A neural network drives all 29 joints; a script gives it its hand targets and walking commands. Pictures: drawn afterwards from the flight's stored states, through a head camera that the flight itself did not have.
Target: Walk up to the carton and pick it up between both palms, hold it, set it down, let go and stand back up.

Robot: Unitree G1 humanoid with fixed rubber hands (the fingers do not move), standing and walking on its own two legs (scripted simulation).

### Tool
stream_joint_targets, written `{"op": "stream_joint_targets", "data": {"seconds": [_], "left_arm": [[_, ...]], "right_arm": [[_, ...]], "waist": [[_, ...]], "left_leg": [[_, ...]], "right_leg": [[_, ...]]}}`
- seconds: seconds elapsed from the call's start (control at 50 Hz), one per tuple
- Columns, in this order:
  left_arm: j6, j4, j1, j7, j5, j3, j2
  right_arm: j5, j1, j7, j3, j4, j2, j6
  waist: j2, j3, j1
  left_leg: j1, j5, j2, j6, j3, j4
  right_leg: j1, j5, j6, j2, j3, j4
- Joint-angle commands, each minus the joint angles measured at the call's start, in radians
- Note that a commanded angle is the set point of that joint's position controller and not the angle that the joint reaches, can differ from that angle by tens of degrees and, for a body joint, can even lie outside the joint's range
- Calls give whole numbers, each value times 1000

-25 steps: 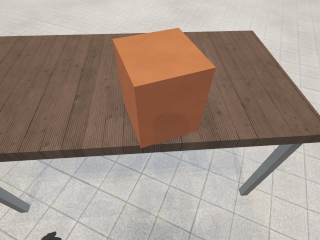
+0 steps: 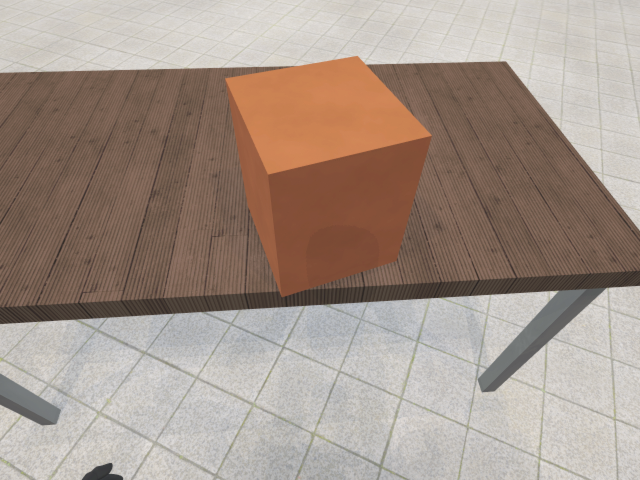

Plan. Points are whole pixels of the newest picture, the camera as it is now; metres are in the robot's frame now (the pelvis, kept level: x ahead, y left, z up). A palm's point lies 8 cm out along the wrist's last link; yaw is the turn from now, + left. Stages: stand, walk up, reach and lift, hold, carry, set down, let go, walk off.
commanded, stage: walk up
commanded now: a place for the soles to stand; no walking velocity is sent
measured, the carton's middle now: (319, 178) +0.52 +0.03 +0.07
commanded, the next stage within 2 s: none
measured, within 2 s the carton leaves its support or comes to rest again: neither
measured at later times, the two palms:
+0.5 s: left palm out of the picture +0.09 +0.31 -0.09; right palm out of the picture +0.08 -0.30 -0.09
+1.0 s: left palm out of the picture +0.09 +0.31 -0.09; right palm out of the picture +0.09 -0.30 -0.09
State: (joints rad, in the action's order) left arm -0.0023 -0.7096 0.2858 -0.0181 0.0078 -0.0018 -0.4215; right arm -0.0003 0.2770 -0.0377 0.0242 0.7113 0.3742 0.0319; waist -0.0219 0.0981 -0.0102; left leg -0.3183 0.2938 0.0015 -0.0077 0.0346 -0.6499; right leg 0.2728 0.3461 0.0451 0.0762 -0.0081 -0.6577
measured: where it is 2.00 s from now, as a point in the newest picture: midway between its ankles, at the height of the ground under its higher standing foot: outside the picture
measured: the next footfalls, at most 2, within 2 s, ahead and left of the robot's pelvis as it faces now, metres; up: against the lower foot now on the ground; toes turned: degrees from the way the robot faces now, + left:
none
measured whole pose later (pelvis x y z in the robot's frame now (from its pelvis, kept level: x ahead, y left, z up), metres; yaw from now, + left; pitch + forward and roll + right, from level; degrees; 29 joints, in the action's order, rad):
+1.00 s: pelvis +0.00 +0.00 +0.00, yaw +0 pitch -2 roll +0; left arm 0.00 -0.71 0.28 -0.02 0.01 0.00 -0.42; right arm 0.00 0.28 -0.04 0.02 0.71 0.37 0.03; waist -0.02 0.10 -0.01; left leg -0.32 0.30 0.00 -0.01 0.04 -0.65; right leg 0.27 0.35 0.05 0.08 -0.01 -0.66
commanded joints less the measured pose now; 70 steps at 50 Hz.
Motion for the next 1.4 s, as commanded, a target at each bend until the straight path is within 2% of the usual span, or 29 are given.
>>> {"op": "stream_joint_targets", "data": {"seconds": [0.0, 0.08, 0.16, 0.2, 0.26, 0.3, 0.36, 0.44, 0.48, 0.56, 0.58, 0.64, 0.68, 0.7, 0.74, 0.8, 0.86, 0.92, 1.0, 1.02, 1.06, 1.12, 1.14, 1.18, 1.24, 1.32, 1.34, 1.36, 1.38], "left_arm": [[31, 51, -88, 1, -5, -100, -246], [27, 59, -98, 1, -10, -98, -241], [28, 58, -89, 2, -7, -100, -236], [27, 55, -79, 2, -7, -98, -222], [29, 56, -92, 3, -5, -97, -235], [29, 57, -90, 3, -8, -99, -238], [27, 60, -86, 2, -4, -104, -243], [28, 58, -96, 4, -10, -92, -220], [31, 50, -92, 3, -11, -96, -229], [30, 52, -99, 3, -9, -99, -237], [29, 54, -96, 1, -6, -98, -237], [25, 53, -98, 3, -6, -101, -244], [26, 56, -100, 5, -7, -102, -245], [27, 52, -101, 6, -6, -96, -237], [28, 57, -100, 6, -8, -98, -238], [30, 52, -82, 4, -7, -97, -228], [27, 53, -90, 3, -9, -97, -234], [27, 58, -98, 4, -8, -95, -229], [28, 53, -82, 3, -9, -96, -231], [29, 53, -77, 2, -12, -97, -233], [27, 49, -80, 2, -9, -99, -244], [26, 53, -83, 3, -9, -100, -239], [27, 54, -83, 2, -7, -97, -234], [27, 54, -93, 2, -5, -100, -246], [27, 54, -104, 5, -6, -98, -236], [28, 50, -83, 2, -10, -98, -237], [29, 51, -84, 3, -6, -99, -226], [30, 55, -89, 0, -6, -100, -240], [28, 52, -86, 3, -5, -100, -246]], "right_arm": [[-17, -66, 6, 74, -11, 204, -33], [-13, -59, 7, 78, -5, 211, -32], [-14, -67, 6, 78, -13, 212, -33], [-15, -84, 7, 73, -16, 205, -33], [-14, -69, 7, 75, -15, 217, -33], [-13, -68, 7, 75, -10, 216, -31], [-15, -61, 5, 76, -12, 207, -32], [-9, -72, 8, 75, -9, 216, -35], [-16, -81, 7, 75, -8, 211, -36], [-15, -71, 6, 75, -5, 203, -32], [-12, -77, 8, 73, -13, 203, -33], [-16, -69, 5, 76, -11, 202, -31], [-13, -70, 8, 77, -16, 211, -31], [-11, -70, 7, 78, -12, 213, -33], [-15, -74, 7, 76, -11, 217, -33], [-14, -81, 8, 77, -16, 211, -34], [-15, -75, 9, 74, -10, 214, -34], [-11, -78, 8, 77, -18, 215, -32], [-19, -75, 8, 74, -9, 207, -35], [-18, -76, 9, 76, -7, 213, -33], [-18, -72, 8, 78, -12, 215, -30], [-15, -80, 8, 74, -20, 214, -31], [-14, -80, 7, 75, -21, 209, -32], [-14, -68, 8, 74, -10, 199, -32], [-14, -60, 8, 75, -4, 215, -33], [-16, -84, 8, 73, -10, 208, -32], [-14, -78, 7, 73, -15, 207, -33], [-15, -80, 7, 76, -16, 206, -33], [-12, -71, 7, 72, -8, 202, -33]], "waist": [[-72, -96, 23], [-48, -87, 21], [-61, -91, 25], [-33, -108, 32], [-60, -95, 29], [-44, -98, 23], [-78, -116, 23], [-4, -90, 25], [-17, -94, 29], [-70, -91, 26], [-46, -105, 24], [-71, -98, 24], [-60, -90, 23], [-46, -87, 24], [-73, -92, 29], [-50, -92, 34], [-29, -110, 30], [-48, -88, 27], [-48, -103, 29], [-20, -108, 30], [-58, -106, 27], [-62, -99, 37], [-49, -95, 29], [-78, -104, 19], [-58, -92, 22], [-39, -99, 33], [-59, -113, 32], [-46, -92, 28], [-80, -104, 25]], "left_leg": [[11, -125, 49, 41, 108, 129], [17, -136, 56, 47, 119, 133], [5, -130, 64, 47, 131, 153], [2, -129, 69, 49, 131, 164], [1, -139, 64, 41, 132, 152], [10, -125, 54, 40, 112, 139], [21, -120, 53, 42, 111, 130], [3, -111, 77, 52, 150, 184], [-13, -140, 74, 50, 151, 174], [0, -137, 51, 38, 118, 136], [14, -132, 56, 40, 116, 133], [9, -95, 52, 38, 123, 139], [8, -82, 53, 46, 118, 145], [13, -82, 57, 41, 122, 146], [12, -118, 60, 44, 123, 146], [6, -161, 63, 46, 128, 142], [10, -116, 65, 46, 137, 159], [2, -99, 65, 50, 136, 158], [12, -175, 69, 47, 132, 151], [8, -167, 68, 49, 131, 151], [11, -127, 62, 47, 130, 149], [-4, -110, 62, 45, 130, 153], [9, -108, 58, 40, 112, 140], [19, -135, 42, 34, 95, 116], [11, -151, 60, 45, 121, 147], [-1, -153, 64, 43, 135, 150], [4, -135, 59, 45, 132, 149], [4, -143, 52, 43, 118, 131], [15, -148, 43, 34, 102, 112]], "right_leg": [[-70, 35, -108, 97, 77, 242], [-55, 19, -102, 96, 62, 213], [-71, 29, -93, 76, 50, 212], [-95, 25, -94, 74, 48, 213], [-80, 25, -100, 82, 53, 216], [-67, 40, -104, 92, 65, 226], [-71, 48, -108, 98, 74, 236], [-68, 36, -91, 72, 40, 195], [-94, 6, -87, 62, 44, 205], [-90, 7, -103, 92, 63, 225], [-82, 10, -103, 99, 74, 227], [-66, 63, -103, 93, 70, 241], [-54, 89, -102, 93, 68, 239], [-49, 82, -96, 90, 60, 239], [-64, 62, -99, 82, 58, 233], [-79, 5, -96, 84, 55, 219], [-81, 20, -98, 79, 54, 210], [-63, 41, -93, 79, 52, 215], [-88, -6, -90, 75, 40, 200], [-90, -13, -91, 78, 43, 195], [-82, 15, -96, 75, 53, 212], [-80, 41, -96, 79, 57, 225], [-63, 35, -99, 88, 64, 231], [-74, 24, -110, 105, 76, 244], [-78, 11, -98, 90, 43, 211], [-84, 15, -96, 76, 48, 211], [-94, 24, -96, 80, 49, 222], [-76, 12, -103, 95, 70, 227], [-71, 23, -106, 105, 70, 240]]}}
